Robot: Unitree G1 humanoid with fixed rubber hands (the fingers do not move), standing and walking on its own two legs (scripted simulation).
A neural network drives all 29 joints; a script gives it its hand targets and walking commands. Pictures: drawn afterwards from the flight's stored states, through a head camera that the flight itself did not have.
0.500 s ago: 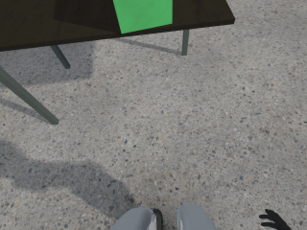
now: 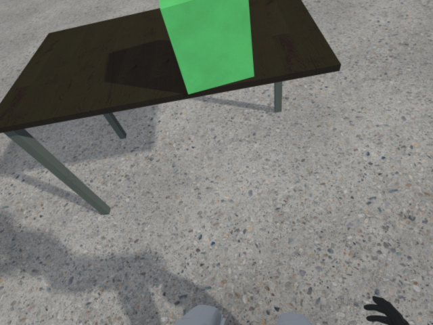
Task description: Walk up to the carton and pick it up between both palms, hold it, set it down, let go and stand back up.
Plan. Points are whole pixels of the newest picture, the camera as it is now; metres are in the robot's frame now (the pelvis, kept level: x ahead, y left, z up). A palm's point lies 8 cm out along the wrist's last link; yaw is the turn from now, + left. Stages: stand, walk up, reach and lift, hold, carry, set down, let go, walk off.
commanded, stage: walk up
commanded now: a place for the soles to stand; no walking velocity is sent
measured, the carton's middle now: (207, 30) +0.85 +0.00 +0.10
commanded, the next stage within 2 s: none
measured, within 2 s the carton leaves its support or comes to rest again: neither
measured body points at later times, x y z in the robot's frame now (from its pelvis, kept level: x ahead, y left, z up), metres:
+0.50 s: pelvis -0.04 +0.16 -0.01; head +0.01 +0.18 +0.43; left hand +0.05 +0.50 -0.13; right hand +0.05 -0.17 -0.10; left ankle +0.02 +0.23 -0.72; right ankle -0.02 -0.01 -0.66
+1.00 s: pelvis -0.03 +0.10 -0.01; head +0.00 +0.08 +0.44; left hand +0.06 +0.44 -0.10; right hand +0.07 -0.23 -0.12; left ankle +0.02 +0.22 -0.73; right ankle -0.02 +0.00 -0.73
